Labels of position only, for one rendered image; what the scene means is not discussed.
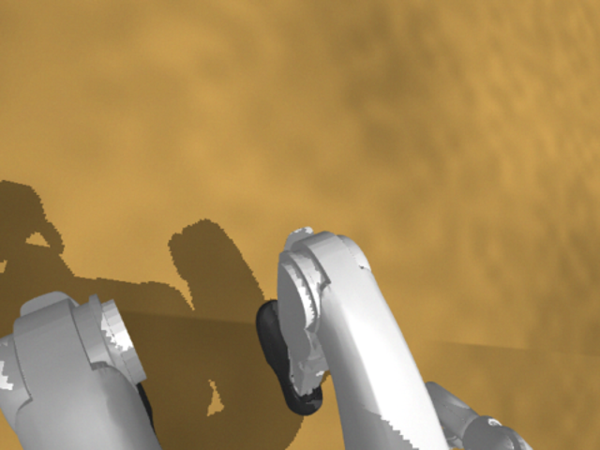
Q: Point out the right robot foot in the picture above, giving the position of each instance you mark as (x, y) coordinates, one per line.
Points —
(276, 354)

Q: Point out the left robot foot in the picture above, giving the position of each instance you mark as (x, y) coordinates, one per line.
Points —
(146, 404)

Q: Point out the right robot hand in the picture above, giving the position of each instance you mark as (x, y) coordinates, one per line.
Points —
(454, 414)

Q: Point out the right robot arm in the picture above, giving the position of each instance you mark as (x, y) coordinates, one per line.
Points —
(486, 433)

